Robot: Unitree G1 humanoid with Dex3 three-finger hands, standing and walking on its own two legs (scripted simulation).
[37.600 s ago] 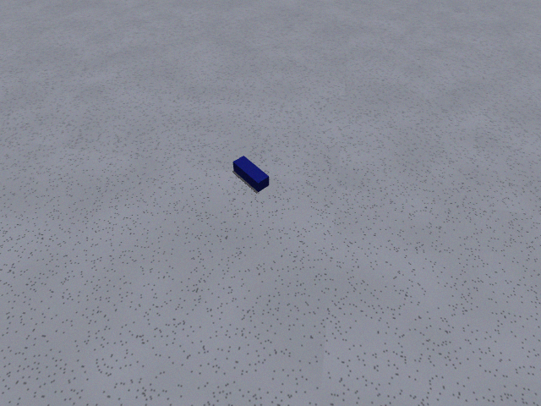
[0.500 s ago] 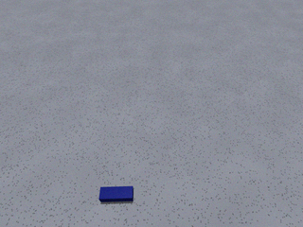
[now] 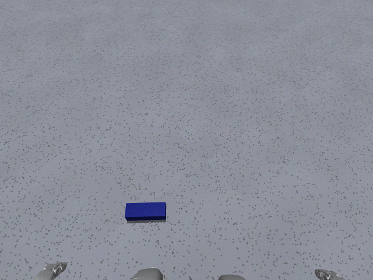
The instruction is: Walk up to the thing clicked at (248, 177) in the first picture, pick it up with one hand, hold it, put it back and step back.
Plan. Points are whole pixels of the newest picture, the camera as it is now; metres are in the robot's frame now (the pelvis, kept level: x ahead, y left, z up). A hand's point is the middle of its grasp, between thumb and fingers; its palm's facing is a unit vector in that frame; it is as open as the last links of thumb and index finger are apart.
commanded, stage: step back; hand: left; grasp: from above
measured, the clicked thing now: (146, 211) +0.48 +0.20 -0.73
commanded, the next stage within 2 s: none
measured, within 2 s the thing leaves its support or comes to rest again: neither
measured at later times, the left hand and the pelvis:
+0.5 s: hand out of the picture -0.01 +0.27 -0.16, palm faces -0.11 -0.92 -0.39, open 7.4 cm; pelvis -0.12 +0.01 -0.02, yaw -5 degrees
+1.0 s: hand out of the picture -0.12 +0.29 -0.15, palm faces +0.00 -0.93 -0.37, open 7.4 cm; pelvis -0.26 +0.03 +0.00, yaw +0 degrees
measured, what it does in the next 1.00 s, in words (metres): walks backwards: right foot, then left foot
